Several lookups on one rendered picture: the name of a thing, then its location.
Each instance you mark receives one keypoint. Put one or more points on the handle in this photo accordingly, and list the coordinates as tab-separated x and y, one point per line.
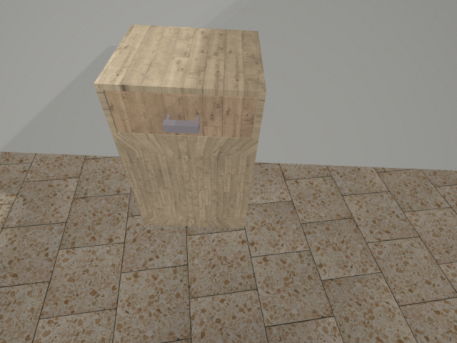
181	126

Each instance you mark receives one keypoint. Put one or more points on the cabinet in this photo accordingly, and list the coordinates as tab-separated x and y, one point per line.
182	180

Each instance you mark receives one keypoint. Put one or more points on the drawer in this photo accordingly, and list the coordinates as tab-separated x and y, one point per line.
144	112

